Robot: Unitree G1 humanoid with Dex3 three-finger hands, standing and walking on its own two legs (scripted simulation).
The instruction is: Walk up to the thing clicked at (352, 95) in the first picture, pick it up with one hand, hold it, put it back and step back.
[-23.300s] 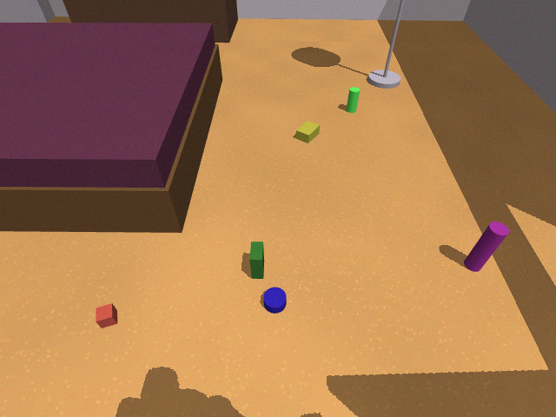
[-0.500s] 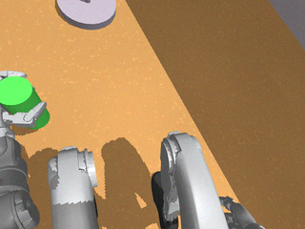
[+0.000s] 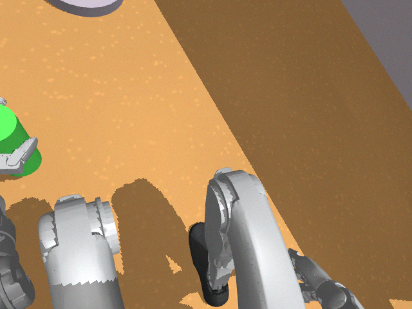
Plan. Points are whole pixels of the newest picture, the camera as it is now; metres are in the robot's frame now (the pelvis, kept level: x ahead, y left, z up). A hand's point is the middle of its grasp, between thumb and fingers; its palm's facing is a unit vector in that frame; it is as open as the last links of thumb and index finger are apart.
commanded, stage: lower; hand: left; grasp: from the side
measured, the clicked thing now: (7, 144) +0.44 +0.28 -0.14
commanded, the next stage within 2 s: loosen in 0.88 s
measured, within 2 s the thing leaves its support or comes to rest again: rests again in 1.88 s
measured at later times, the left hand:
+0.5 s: hand (11, 142) +0.45 +0.28 -0.17, palm faces +0.34 -0.94 -0.04, open 9.6 cm
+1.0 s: hand (17, 146) +0.45 +0.28 -0.19, palm faces +0.34 -0.94 -0.03, open 9.6 cm
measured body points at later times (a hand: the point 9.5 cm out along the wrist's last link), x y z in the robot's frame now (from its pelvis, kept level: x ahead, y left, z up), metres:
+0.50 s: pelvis +0.00 +0.01 -0.01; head +0.24 +0.14 +0.33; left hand +0.42 +0.33 -0.16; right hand +0.13 -0.27 -0.07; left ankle +0.08 +0.14 -0.27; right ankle +0.12 -0.13 -0.27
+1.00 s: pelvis -0.01 +0.01 -0.02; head +0.24 +0.16 +0.32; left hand +0.42 +0.33 -0.18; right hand +0.13 -0.26 -0.06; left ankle +0.08 +0.14 -0.27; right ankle +0.12 -0.13 -0.27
